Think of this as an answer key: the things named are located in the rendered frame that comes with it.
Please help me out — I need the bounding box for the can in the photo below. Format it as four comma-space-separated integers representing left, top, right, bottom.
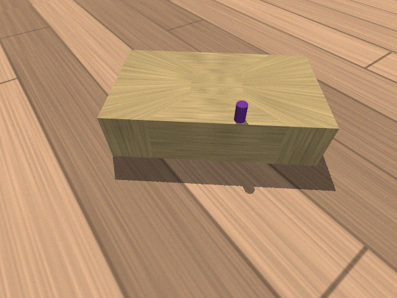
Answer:
234, 101, 248, 124

